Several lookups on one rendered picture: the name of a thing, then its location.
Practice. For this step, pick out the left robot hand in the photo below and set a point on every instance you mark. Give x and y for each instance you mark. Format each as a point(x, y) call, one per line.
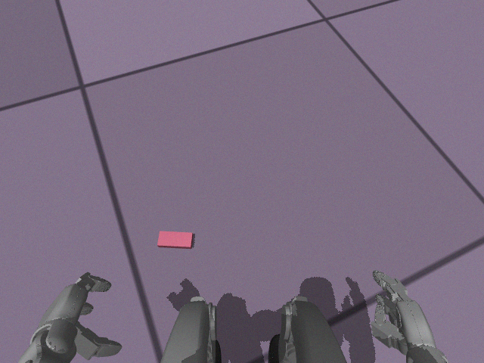
point(70, 304)

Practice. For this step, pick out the small box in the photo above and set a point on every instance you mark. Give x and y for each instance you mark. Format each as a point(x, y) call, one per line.
point(172, 239)

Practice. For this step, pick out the right robot arm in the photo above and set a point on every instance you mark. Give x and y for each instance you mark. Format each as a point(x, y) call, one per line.
point(425, 354)

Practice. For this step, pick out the left robot arm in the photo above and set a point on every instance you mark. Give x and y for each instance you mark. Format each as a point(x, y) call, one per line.
point(52, 342)

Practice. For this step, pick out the right robot hand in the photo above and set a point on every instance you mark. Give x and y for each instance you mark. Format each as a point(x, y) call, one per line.
point(409, 327)

